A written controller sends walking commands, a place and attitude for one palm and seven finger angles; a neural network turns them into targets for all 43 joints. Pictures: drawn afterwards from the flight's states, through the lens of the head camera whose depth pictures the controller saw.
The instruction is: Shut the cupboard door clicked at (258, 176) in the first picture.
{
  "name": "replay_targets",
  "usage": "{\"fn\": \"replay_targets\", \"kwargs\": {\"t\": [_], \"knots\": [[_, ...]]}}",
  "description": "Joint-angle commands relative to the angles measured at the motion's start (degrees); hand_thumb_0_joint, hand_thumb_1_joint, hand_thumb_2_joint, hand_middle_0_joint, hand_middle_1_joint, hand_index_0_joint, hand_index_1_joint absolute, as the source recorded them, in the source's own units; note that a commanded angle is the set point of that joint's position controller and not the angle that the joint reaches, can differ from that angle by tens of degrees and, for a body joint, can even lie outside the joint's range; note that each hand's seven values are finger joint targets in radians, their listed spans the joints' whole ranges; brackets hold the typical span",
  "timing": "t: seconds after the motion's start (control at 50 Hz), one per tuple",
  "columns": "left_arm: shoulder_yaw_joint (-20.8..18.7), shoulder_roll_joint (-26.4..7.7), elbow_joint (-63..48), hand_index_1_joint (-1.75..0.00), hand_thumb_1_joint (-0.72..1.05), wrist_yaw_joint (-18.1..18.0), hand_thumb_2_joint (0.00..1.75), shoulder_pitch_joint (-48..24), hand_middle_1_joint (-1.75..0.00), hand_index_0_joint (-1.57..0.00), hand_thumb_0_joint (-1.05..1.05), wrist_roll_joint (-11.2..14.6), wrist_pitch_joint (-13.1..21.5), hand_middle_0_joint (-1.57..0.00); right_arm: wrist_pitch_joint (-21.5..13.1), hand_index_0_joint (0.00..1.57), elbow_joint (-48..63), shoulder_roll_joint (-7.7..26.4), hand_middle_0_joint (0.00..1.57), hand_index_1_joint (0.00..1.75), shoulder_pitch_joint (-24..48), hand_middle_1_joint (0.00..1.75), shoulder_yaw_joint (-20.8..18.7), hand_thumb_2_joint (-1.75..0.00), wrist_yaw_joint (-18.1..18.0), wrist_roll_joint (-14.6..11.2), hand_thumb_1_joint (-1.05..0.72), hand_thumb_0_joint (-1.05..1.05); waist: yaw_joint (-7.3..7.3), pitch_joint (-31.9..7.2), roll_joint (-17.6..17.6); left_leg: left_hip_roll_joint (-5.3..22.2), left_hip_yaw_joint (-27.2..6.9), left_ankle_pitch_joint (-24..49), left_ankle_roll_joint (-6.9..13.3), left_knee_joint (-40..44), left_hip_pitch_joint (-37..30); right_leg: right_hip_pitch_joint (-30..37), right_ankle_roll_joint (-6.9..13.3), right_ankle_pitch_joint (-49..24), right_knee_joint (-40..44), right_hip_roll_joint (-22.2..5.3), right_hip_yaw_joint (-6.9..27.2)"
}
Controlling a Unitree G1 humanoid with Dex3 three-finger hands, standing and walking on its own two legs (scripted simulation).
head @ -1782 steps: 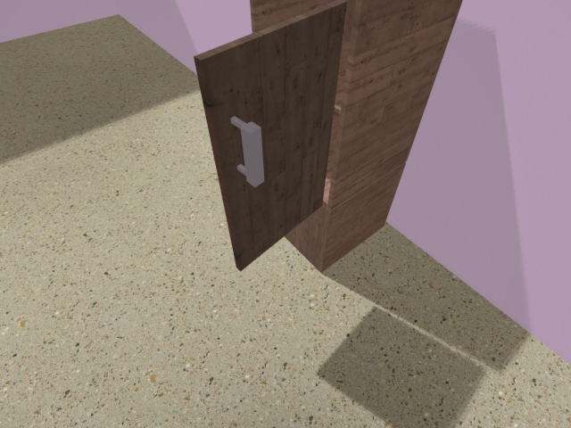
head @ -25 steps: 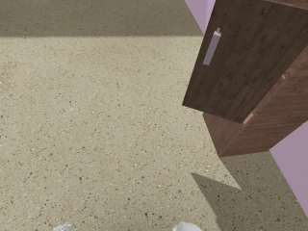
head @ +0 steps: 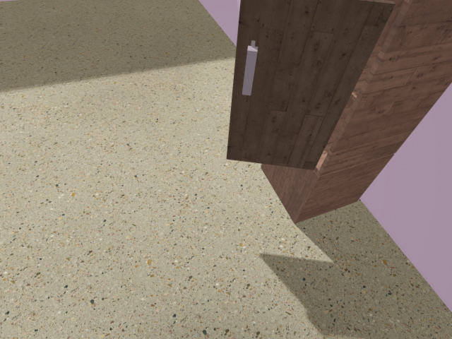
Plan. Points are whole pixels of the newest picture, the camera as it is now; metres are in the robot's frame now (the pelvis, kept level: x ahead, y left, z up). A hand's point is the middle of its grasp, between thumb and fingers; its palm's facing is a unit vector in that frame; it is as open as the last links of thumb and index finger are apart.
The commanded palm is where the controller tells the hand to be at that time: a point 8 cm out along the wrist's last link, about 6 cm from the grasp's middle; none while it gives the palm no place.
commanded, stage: take the last steps up to it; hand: left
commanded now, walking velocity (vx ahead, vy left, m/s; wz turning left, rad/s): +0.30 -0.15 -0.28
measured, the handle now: (249, 67) +0.76 -0.03 +0.08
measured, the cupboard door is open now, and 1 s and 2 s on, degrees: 62 62 62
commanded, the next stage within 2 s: come to a stop and stand still in 0.86 s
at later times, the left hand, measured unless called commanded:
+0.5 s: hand (182, 298) +0.22 +0.10 -0.16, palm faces -0.17 -0.97 -0.20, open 7.4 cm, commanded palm none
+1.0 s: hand (204, 269) +0.29 +0.06 -0.16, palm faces -0.06 -0.99 -0.14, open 7.4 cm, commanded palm none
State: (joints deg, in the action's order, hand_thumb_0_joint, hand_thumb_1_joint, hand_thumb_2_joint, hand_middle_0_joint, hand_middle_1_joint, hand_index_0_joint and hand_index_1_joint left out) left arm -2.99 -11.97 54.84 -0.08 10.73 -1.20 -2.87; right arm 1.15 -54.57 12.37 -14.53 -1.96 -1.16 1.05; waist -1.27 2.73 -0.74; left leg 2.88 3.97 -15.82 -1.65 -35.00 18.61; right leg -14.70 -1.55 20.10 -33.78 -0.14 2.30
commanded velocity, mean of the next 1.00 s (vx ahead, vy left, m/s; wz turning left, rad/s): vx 0.22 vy -0.09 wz -0.06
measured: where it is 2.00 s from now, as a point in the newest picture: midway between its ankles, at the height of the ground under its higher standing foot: (251, 332)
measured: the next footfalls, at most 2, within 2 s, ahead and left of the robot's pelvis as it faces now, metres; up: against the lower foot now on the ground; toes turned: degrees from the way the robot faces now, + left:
right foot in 0.46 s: +0.14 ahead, -0.22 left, +0.00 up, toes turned -12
left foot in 0.78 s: +0.31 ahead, -0.03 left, +0.00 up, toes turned +2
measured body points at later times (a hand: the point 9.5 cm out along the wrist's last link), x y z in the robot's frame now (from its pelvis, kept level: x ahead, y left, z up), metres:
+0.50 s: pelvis +0.09 -0.08 +0.00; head +0.11 -0.08 +0.45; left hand +0.23 +0.15 -0.14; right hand -0.04 -0.30 -0.14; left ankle +0.02 +0.09 -0.71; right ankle +0.10 -0.21 -0.73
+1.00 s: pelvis +0.25 -0.11 +0.02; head +0.28 -0.10 +0.47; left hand +0.29 +0.11 -0.15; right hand +0.26 -0.35 -0.12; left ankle +0.27 -0.03 -0.73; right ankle +0.23 -0.26 -0.67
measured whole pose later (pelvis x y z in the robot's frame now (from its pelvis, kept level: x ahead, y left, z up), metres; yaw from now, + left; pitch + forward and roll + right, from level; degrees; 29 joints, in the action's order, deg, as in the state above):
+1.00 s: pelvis +0.25 -0.11 +0.02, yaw -5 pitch +0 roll -1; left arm -2.7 -10.1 61.1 0.6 13.5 -1.7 -0.2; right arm -2.4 -58.1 9.0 -15.2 -1.5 -1.6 1.7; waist 0.0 3.0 -1.4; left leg 1.9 6.7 -12.9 2.7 -25.3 12.7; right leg -24.8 0.1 19.5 -52.2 -3.4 -2.1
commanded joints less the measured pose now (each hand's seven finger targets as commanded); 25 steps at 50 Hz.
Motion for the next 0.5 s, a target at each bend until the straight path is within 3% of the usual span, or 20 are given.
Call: {"fn": "replay_targets", "kwargs": {"t": [0.0,0.02,0.06,0.1,0.16,0.24,0.34,0.38,0.4,0.42,0.44,0.46,0.48], "knots": [[-1.83,-5.86,-6.35,-0.30,0.90,0.89,0.90,-4.40,-0.30,-0.20,0.00,-0.68,0.13,-0.20,-2.01,0.20,0.98,15.24,0.20,0.30,-11.26,0.30,-3.01,-0.90,-1.39,1.54,-0.90,0.00,-3.99,-1.70,14.99,23.66,-30.72,-15.70,9.90,26.14,-9.74,-19.62,1.83,12.89,-27.31,0.66,0.81],[-2.25,-6.36,-6.00,-0.30,0.90,1.55,0.90,-5.03,-0.30,-0.20,0.00,-0.86,0.38,-0.20,-2.14,0.20,1.51,13.12,0.20,0.30,-8.98,0.30,-2.54,-0.90,-1.44,1.44,-0.90,0.00,-2.67,1.23,12.32,21.39,-27.61,-17.87,8.98,26.87,-6.33,-20.45,1.83,8.04,-30.94,-1.09,1.47],[-2.32,-5.62,-4.42,-0.30,0.90,2.62,0.90,-3.04,-0.30,-0.20,0.00,-0.85,0.92,-0.20,-3.00,0.20,2.18,10.36,0.20,0.30,-5.62,0.30,-1.85,-0.90,-1.41,1.36,-0.90,0.00,-0.66,1.19,8.51,17.81,-18.32,-10.13,7.66,25.94,-8.42,-20.95,1.09,1.81,-31.01,-2.20,0.07],[-1.92,-4.47,-3.77,-0.30,0.90,2.94,0.90,-2.96,-0.30,-0.20,0.00,-0.68,1.02,-0.20,-3.58,0.20,0.84,9.26,0.20,0.30,-8.10,0.30,-1.86,-0.90,-1.44,1.14,-0.90,0.00,-1.29,-0.34,8.39,16.50,-12.51,-2.62,7.48,24.70,-11.90,-20.54,0.57,-1.00,-28.06,-2.39,-1.06],[-1.55,-3.46,-3.75,-0.30,0.90,3.27,0.90,-4.22,-0.30,-0.20,0.00,-0.69,0.99,-0.20,-3.98,0.20,-0.92,8.92,0.20,0.30,-11.35,0.30,-2.19,-0.90,-1.38,1.01,-0.90,0.00,-2.19,-0.79,8.04,16.95,-9.12,2.33,8.12,24.70,-15.85,-21.73,0.04,-3.38,-23.64,-2.89,-2.08],[-1.21,-3.15,-4.35,-0.30,0.90,3.59,0.90,-7.36,-0.30,-0.20,0.00,-0.75,0.99,-0.20,-3.90,0.20,-2.48,8.78,0.20,0.30,-13.03,0.30,-2.68,-0.90,-1.00,1.09,-0.90,0.00,-3.14,1.93,9.82,17.65,-6.52,-1.84,8.36,26.38,-14.12,-20.59,0.04,-5.48,-16.11,-4.01,-3.32],[-1.25,-3.25,-3.72,-0.30,0.90,3.70,0.90,-7.48,-0.30,-0.20,0.00,-0.59,1.74,-0.20,-3.55,0.20,-3.36,9.83,0.20,0.30,-10.61,0.30,-3.45,-0.90,-0.34,1.36,-0.90,0.00,-2.26,1.78,11.11,17.77,-3.65,-2.72,8.06,23.65,-8.71,-9.12,0.77,-3.73,-3.84,-3.00,-6.14],[-1.71,-3.60,-1.59,-0.30,0.90,3.52,0.90,-2.38,-0.30,-0.20,0.00,-0.51,2.32,-0.20,-3.26,0.20,-3.56,10.15,0.20,0.30,-8.24,0.30,-3.48,-0.90,-0.25,1.24,-0.90,0.00,0.58,0.16,9.60,16.26,-1.61,-2.15,6.55,18.66,-5.76,0.43,1.28,-6.72,3.29,-1.24,-8.12],[-1.97,-5.01,0.61,-0.30,0.90,3.15,0.90,2.92,-0.30,-0.20,0.00,-0.56,2.86,-0.20,-3.08,0.20,-3.80,9.48,0.20,0.30,-8.27,0.30,-3.41,-0.90,0.04,1.04,-0.90,0.00,2.69,-1.77,5.56,13.11,0.88,-0.78,4.64,12.49,-3.60,7.95,2.01,-8.09,7.30,0.43,-9.13],[-2.66,-7.96,2.84,-0.30,0.90,2.56,0.90,9.34,-0.30,-0.20,0.00,-0.62,3.61,-0.20,-3.18,0.20,-3.69,7.59,0.20,0.30,-8.03,0.30,-3.06,-0.90,0.51,0.51,-0.90,0.00,5.70,-3.94,-1.33,9.04,5.57,-1.31,2.64,1.42,4.08,18.65,4.15,-2.69,11.75,-3.69,-3.95],[-3.66,-13.84,5.10,-0.30,0.90,1.42,0.90,15.94,-0.30,-0.20,0.00,-0.76,4.33,-0.20,-3.24,0.20,-1.62,1.85,0.20,0.30,-6.41,0.30,-1.63,-0.90,0.97,-0.17,-0.90,0.00,8.18,-4.74,-17.94,0.73,8.90,-18.44,0.60,-15.51,18.30,26.24,9.86,6.39,19.37,-17.55,16.14],[-3.48,-14.29,5.39,-0.30,0.90,0.90,0.90,17.00,-0.30,-0.20,0.00,0.15,4.16,-0.20,-3.02,0.20,0.62,2.80,0.20,0.30,-1.61,0.30,-1.61,-0.90,0.84,0.06,-0.90,0.00,8.64,-2.64,-12.82,0.97,1.40,-20.96,1.80,-25.34,20.93,19.53,12.34,7.74,24.53,-21.66,22.23],[-3.30,-13.39,4.92,-0.30,0.90,0.35,0.90,12.72,-0.30,-0.20,0.00,-0.05,4.66,-0.20,-3.05,0.20,0.04,3.05,0.20,0.30,-1.94,0.30,-1.87,-0.90,0.59,-0.07,-0.90,0.00,6.13,-2.14,-16.63,2.56,-1.01,-16.05,2.14,-30.75,22.90,17.12,13.78,10.52,25.75,-21.04,23.94]]}}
